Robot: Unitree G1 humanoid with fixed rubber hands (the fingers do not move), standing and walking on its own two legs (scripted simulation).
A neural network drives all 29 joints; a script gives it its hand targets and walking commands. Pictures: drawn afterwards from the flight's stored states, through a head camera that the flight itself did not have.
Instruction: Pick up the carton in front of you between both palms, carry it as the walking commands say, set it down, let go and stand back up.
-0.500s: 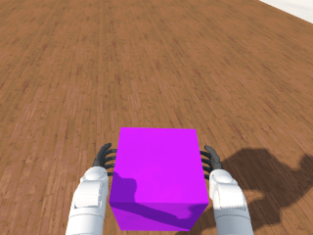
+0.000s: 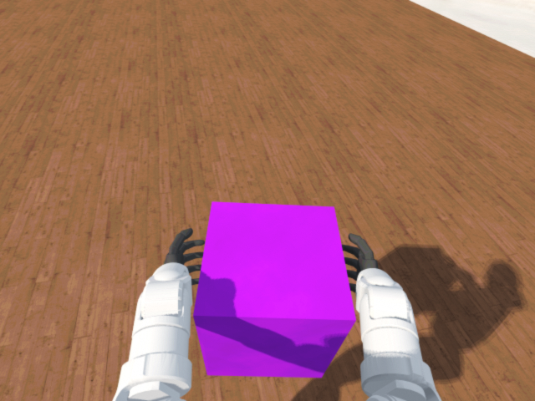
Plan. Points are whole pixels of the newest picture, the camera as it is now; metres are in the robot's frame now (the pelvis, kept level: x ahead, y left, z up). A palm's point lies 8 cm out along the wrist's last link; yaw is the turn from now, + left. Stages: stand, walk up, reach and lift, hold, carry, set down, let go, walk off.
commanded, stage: set down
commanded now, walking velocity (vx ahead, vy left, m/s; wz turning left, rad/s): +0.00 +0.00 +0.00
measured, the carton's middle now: (269, 293) +0.33 +0.00 -0.04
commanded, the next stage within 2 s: none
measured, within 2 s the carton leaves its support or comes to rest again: neither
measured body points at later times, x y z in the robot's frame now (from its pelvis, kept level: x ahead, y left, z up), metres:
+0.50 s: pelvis -0.03 -0.03 -0.09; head +0.20 +0.00 +0.30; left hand +0.37 +0.18 -0.18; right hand +0.40 -0.12 -0.17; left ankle +0.06 +0.11 -0.74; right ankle +0.00 -0.16 -0.74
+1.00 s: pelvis -0.05 -0.02 -0.21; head +0.22 +0.02 +0.14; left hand +0.40 +0.21 -0.32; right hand +0.45 -0.09 -0.31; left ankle +0.06 +0.11 -0.74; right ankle +0.00 -0.16 -0.74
